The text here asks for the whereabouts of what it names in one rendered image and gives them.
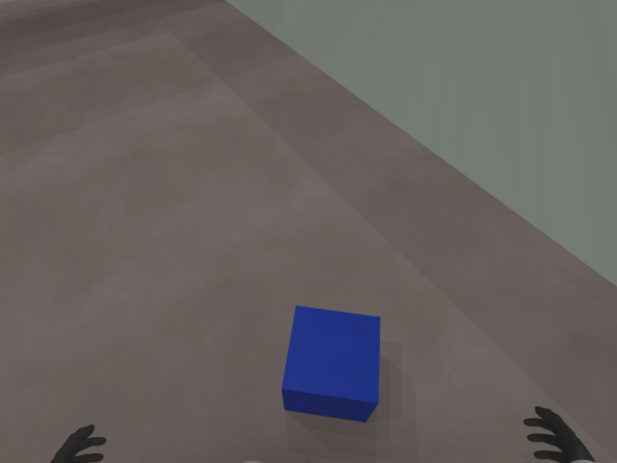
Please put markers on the carton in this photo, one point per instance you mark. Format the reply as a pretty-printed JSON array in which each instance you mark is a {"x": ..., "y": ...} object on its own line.
[{"x": 332, "y": 365}]

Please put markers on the left robot hand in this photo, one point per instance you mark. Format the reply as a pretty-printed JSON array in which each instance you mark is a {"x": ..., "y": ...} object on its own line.
[{"x": 77, "y": 442}]

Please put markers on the right robot hand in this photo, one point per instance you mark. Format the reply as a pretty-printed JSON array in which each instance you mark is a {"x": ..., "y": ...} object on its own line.
[{"x": 564, "y": 438}]

